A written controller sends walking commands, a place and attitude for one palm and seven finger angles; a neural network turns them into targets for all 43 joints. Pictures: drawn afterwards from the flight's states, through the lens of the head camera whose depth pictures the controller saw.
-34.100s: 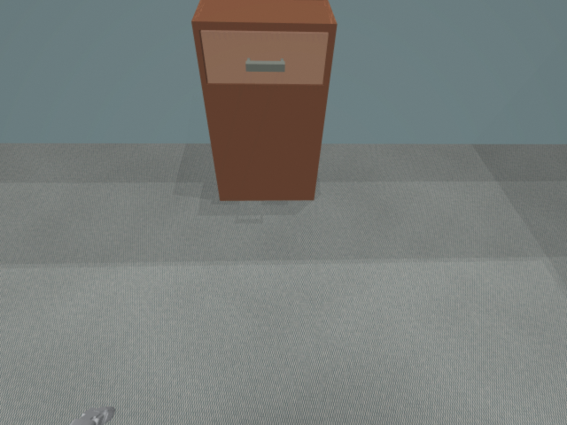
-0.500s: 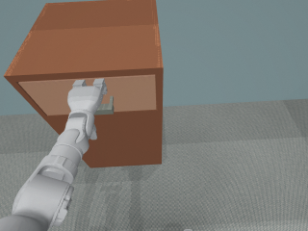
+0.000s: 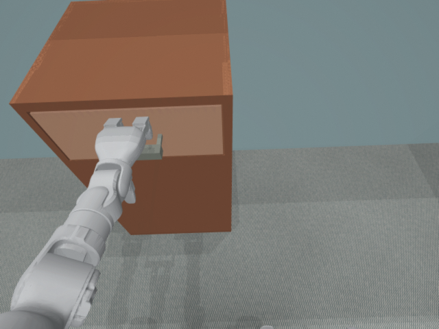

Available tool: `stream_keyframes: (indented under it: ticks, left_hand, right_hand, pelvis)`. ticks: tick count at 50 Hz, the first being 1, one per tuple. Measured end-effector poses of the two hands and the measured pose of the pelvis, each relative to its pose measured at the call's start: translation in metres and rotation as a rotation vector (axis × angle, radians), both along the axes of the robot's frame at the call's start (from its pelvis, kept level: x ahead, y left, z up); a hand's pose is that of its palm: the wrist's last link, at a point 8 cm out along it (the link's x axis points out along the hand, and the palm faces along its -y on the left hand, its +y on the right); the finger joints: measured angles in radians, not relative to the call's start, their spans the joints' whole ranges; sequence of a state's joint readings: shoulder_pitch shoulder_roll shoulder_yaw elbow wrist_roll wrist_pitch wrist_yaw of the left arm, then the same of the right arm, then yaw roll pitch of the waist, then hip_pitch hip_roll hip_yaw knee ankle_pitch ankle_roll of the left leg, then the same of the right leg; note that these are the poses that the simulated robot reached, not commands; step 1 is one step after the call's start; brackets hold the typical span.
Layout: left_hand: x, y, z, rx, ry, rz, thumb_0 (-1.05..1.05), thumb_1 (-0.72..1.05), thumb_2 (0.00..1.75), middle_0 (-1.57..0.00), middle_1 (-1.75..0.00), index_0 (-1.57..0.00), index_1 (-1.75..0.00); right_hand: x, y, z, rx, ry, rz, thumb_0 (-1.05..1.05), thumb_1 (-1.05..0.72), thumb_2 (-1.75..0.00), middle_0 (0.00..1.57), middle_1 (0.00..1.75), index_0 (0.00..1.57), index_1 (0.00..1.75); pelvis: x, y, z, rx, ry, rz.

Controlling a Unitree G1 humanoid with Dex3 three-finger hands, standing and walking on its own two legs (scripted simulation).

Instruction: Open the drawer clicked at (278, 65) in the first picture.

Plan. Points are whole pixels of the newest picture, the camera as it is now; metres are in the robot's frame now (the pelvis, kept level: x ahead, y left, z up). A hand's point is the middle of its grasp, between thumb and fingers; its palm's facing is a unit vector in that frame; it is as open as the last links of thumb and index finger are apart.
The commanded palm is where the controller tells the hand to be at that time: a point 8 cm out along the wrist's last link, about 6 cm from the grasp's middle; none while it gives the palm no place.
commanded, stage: re-aim the fingers above the handle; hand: left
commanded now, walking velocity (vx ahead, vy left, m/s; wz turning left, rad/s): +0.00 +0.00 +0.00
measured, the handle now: (135, 145) +0.52 +0.22 -0.04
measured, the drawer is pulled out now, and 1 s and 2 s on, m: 0.00 0.00 0.00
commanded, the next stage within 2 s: lower the fingers behind the handle in 1.66 s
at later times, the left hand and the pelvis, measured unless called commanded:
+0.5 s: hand (139, 161) +0.44 +0.18 +0.01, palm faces -0.06 -0.03 -1.00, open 13.8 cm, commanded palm +0.43 +0.20 +0.08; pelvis +0.00 +0.00 +0.00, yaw -1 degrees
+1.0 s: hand (146, 156) +0.45 +0.17 +0.01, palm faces +0.00 -0.07 -1.00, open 13.8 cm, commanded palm +0.44 +0.21 +0.08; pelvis +0.00 +0.01 -0.01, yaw -1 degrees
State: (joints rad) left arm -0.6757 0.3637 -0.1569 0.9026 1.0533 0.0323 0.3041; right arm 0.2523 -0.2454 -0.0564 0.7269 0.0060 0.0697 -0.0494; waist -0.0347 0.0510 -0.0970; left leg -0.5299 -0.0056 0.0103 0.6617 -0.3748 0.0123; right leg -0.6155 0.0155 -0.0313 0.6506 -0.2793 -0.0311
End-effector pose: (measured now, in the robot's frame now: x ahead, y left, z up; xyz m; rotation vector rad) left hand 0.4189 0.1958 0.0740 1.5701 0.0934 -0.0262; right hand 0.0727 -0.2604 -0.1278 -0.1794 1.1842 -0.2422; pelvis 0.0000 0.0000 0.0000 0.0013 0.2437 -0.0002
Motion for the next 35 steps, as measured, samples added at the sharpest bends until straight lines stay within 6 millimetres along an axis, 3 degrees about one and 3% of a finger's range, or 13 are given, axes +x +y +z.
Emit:
stream_keyframes:
  ticks: [4, 7, 12, 17, 22, 28, 31, 35]
  left_hand:
    - [0.006, -0.018, 0.001, -0.022, -0.037, -0.076, 0.00, -0.49, 0.30, -0.33, -1.20, -0.32, -1.20]
    - [0.013, -0.020, 0.003, -0.019, -0.081, -0.068, 0.00, -0.49, 0.30, -0.33, -1.20, -0.32, -1.20]
    - [0.020, -0.001, 0.005, 0.037, -0.097, 0.037, 0.00, -0.49, 0.30, -0.32, -1.20, -0.32, -1.20]
    - [0.014, 0.017, -0.002, 0.052, -0.004, 0.100, 0.00, -0.49, 0.30, -0.32, -1.20, -0.32, -1.20]
    - [0.003, 0.001, -0.008, -0.010, 0.036, -0.012, 0.00, -0.49, 0.30, -0.32, -1.20, -0.32, -1.20]
    - [0.007, -0.019, 0.000, -0.032, -0.094, -0.118, 0.00, -0.49, 0.30, -0.33, -1.20, -0.33, -1.20]
    - [0.016, -0.010, 0.008, -0.003, -0.157, -0.053, 0.00, -0.49, 0.30, -0.33, -1.20, -0.33, -1.20]
    - [0.024, 0.017, 0.014, 0.078, -0.128, 0.095, 0.00, -0.49, 0.30, -0.32, -1.20, -0.32, -1.20]
  right_hand:
    - [-0.007, -0.005, 0.002, -0.021, -0.006, -0.008, 0.01, -0.91, -0.90, 0.20, 0.30, 0.21, 0.30]
    - [-0.014, -0.007, 0.000, -0.022, 0.000, -0.017, 0.01, -0.91, -0.90, 0.20, 0.30, 0.21, 0.30]
    - [-0.030, -0.006, -0.006, 0.002, 0.033, -0.042, 0.01, -0.91, -0.90, 0.20, 0.30, 0.20, 0.30]
    - [-0.043, -0.001, -0.008, 0.020, 0.064, -0.065, 0.01, -0.91, -0.90, 0.20, 0.30, 0.20, 0.30]
    - [-0.043, 0.001, -0.004, 0.001, 0.068, -0.055, 0.01, -0.91, -0.90, 0.20, 0.30, 0.21, 0.30]
    - [-0.031, 0.000, -0.002, -0.016, 0.031, -0.031, 0.01, -0.91, -0.90, 0.20, 0.30, 0.21, 0.30]
    - [-0.026, 0.001, -0.005, -0.004, 0.019, -0.023, 0.01, -0.91, -0.90, 0.20, 0.30, 0.21, 0.30]
    - [-0.023, 0.005, -0.009, 0.022, 0.018, -0.027, 0.01, -0.91, -0.90, 0.20, 0.30, 0.21, 0.30]
  pelvis:
    - [-0.003, 0.000, -0.002, 0.002, 0.008, -0.005]
    - [-0.006, 0.000, -0.004, 0.006, 0.022, -0.017]
    - [-0.008, 0.000, -0.006, 0.011, 0.041, -0.037]
    - [-0.006, 0.001, -0.004, 0.008, 0.038, -0.037]
    - [-0.004, 0.002, -0.002, 0.002, 0.020, -0.021]
    - [-0.006, 0.005, -0.005, 0.001, 0.026, -0.016]
    - [-0.008, 0.006, -0.007, 0.004, 0.036, -0.025]
    - [-0.009, 0.007, -0.007, 0.007, 0.044, -0.035]
